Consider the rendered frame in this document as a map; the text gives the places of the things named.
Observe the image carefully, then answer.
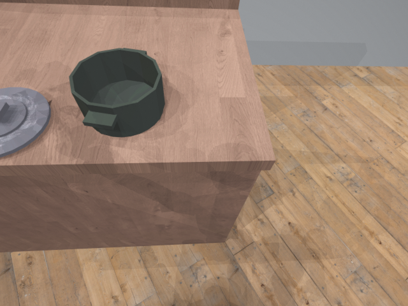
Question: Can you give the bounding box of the pot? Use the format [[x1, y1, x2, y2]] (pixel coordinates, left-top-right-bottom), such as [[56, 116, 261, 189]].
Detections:
[[69, 48, 165, 137]]

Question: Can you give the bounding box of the table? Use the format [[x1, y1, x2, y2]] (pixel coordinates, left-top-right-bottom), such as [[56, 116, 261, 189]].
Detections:
[[0, 0, 275, 252]]

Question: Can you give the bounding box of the lid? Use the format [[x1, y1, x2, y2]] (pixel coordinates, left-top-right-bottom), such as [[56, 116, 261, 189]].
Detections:
[[0, 87, 51, 157]]

